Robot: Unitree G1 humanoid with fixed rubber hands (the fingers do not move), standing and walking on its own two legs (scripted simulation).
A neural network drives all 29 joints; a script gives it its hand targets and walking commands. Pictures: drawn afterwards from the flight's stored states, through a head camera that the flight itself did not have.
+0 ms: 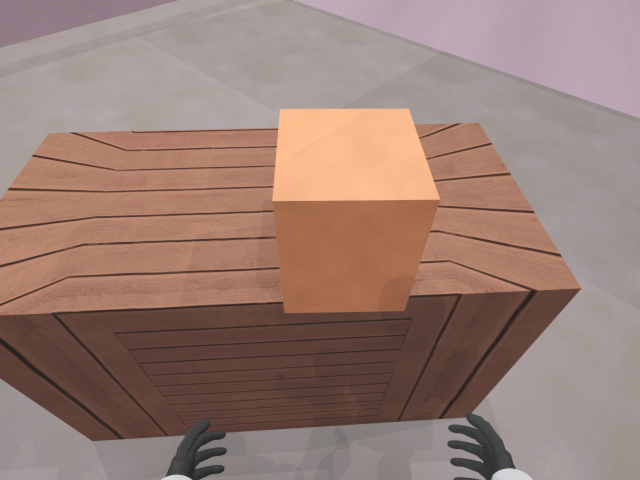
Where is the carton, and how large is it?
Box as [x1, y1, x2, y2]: [272, 109, 439, 312]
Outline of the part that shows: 280,109 272,202 284,312 404,310 439,201 431,174 408,109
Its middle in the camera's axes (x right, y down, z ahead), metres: +0.04 -0.04 +0.63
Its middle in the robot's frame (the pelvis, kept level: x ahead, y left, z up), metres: +0.52 -0.02 +0.04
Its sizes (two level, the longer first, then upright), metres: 0.210 0.200 0.250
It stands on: a pedestal, 0.69 m high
